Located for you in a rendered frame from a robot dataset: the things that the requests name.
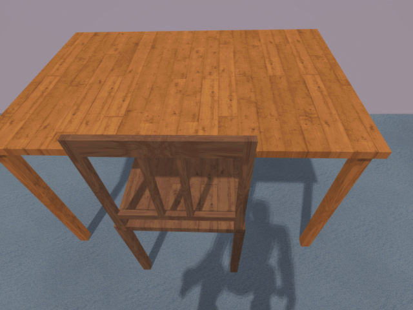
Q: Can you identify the table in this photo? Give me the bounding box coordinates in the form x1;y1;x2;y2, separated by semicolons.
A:
0;29;392;247

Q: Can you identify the chair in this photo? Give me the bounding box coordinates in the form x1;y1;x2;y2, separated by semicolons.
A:
58;134;258;273

